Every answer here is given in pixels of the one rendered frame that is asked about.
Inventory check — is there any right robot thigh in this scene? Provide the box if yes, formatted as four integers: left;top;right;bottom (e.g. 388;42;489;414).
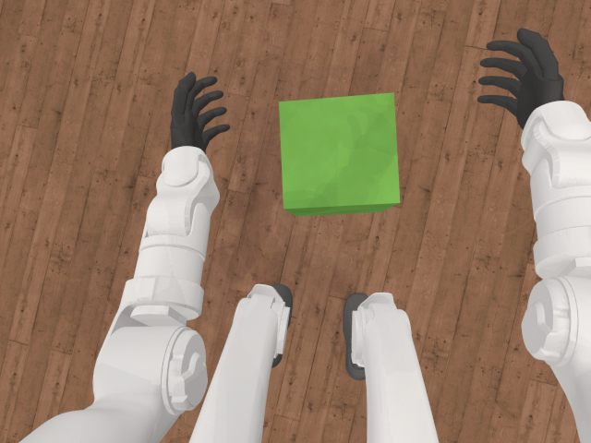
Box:
352;303;439;443

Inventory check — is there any robot thigh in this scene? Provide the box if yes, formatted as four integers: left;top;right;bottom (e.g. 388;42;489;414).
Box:
352;303;439;443
189;293;290;443

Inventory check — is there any robot right hand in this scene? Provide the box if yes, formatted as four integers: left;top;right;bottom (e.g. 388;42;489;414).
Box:
477;28;565;130

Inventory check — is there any carton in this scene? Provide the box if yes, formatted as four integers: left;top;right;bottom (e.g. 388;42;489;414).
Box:
279;92;400;216

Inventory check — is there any robot left hand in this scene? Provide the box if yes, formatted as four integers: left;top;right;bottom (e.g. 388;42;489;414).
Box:
170;72;230;154

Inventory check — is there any robot right forearm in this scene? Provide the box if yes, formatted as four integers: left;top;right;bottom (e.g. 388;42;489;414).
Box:
521;101;591;279

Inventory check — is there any left robot thigh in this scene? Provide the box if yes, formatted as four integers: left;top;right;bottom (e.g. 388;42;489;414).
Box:
189;293;290;443

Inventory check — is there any robot left forearm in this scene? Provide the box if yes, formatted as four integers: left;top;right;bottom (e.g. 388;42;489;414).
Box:
93;146;220;398

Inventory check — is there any robot right upper arm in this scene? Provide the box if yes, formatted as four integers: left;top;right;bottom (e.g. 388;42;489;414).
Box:
522;275;591;443

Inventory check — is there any robot left upper arm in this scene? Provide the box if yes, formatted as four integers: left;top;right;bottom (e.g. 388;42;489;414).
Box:
19;326;208;443

